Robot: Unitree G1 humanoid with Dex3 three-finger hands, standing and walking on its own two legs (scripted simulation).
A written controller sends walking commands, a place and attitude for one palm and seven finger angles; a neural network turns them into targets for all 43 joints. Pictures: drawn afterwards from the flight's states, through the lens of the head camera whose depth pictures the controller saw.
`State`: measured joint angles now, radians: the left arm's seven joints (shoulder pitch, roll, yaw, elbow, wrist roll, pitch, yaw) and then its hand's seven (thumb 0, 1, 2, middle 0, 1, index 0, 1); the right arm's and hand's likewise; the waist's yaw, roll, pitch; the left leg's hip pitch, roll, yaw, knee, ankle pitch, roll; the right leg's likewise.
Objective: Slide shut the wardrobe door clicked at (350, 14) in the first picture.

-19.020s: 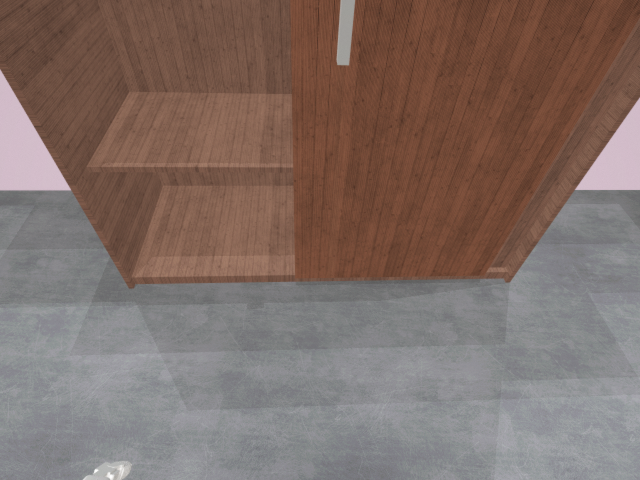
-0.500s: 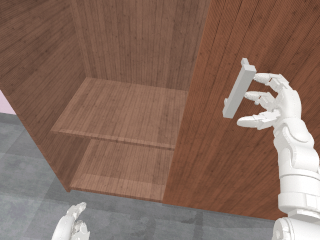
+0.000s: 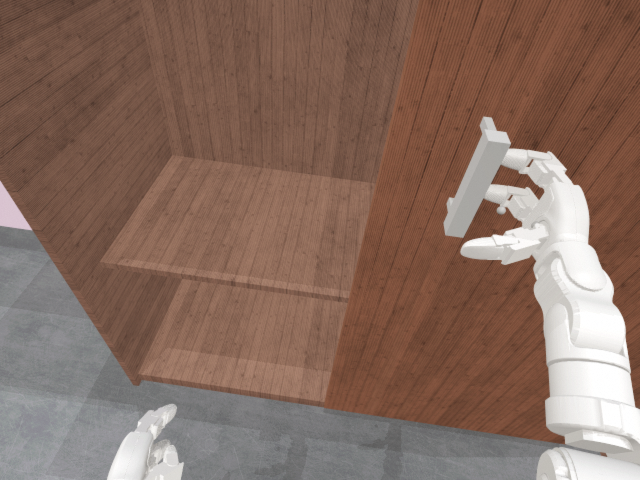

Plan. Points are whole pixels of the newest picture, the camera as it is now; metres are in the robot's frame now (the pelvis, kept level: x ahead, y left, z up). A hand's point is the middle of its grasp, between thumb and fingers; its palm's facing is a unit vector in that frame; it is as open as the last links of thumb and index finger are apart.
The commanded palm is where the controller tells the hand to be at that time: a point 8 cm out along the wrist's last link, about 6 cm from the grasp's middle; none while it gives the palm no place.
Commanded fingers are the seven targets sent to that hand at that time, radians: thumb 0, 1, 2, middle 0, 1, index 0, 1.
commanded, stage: slide the fingers in behind the handle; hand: right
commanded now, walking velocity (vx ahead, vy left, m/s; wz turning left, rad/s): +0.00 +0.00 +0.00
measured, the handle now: (470, 178) +0.44 -0.14 +0.19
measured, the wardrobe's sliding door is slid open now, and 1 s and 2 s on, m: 0.58 0.58 0.58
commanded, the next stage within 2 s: grip the handle and tug to test in 1.20 s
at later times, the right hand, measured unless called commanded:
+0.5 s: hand (483, 207) +0.40 -0.15 +0.19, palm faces +0.09 +1.00 -0.02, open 14.0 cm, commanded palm +0.37 -0.20 +0.19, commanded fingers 0.00 0.50 -0.30 0.30 1.20 0.30 1.20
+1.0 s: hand (465, 203) +0.39 -0.13 +0.19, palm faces +0.08 +1.00 -0.01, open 14.0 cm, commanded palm +0.36 -0.18 +0.19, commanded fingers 0.00 0.50 -0.30 0.30 1.20 0.30 1.20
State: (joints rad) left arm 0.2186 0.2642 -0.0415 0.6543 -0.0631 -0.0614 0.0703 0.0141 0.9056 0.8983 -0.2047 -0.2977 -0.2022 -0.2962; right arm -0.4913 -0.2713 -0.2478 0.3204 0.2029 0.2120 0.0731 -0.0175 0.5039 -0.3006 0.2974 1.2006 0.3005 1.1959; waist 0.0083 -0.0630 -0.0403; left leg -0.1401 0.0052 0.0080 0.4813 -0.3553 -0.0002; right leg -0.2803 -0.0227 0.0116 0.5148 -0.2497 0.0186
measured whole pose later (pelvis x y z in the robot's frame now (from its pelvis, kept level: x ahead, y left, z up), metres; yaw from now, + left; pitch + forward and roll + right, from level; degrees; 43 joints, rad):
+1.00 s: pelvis +0.00 +0.01 +0.00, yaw +0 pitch +0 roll +0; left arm 0.21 0.25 -0.04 0.65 -0.05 -0.04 0.05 0.01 0.91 0.90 -0.20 -0.30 -0.20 -0.30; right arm -0.50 -0.19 -0.18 0.28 0.18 0.23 -0.02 -0.02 0.50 -0.30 0.31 1.21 0.31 1.20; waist 0.00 -0.07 -0.04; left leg -0.13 0.00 0.01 0.48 -0.36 0.01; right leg -0.26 -0.03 0.01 0.50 -0.24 0.03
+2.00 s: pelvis +0.00 +0.00 +0.00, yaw +0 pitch +0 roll +0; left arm 0.21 0.25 -0.04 0.65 -0.05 -0.03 0.06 0.01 0.91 0.90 -0.20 -0.30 -0.20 -0.30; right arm -0.47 -0.19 -0.18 0.22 0.18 0.27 -0.01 -0.01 -0.46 -0.72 0.35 1.35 0.32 1.33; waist 0.00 -0.06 -0.04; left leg -0.12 0.01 0.00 0.47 -0.35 0.00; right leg -0.26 -0.02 0.01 0.50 -0.25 0.02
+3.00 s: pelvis +0.03 +0.01 +0.00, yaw +0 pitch +1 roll -1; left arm 0.17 0.27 -0.03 0.62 -0.04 -0.02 0.05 0.01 0.91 0.90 -0.20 -0.30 -0.20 -0.30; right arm -0.34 -0.16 -0.14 -0.03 0.18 0.36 -0.03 -0.01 -0.53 -0.73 0.29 1.34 0.24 1.33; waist -0.03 -0.05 -0.05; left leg -0.09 0.01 0.02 0.47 -0.39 0.01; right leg -0.24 -0.02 0.02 0.51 -0.29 0.03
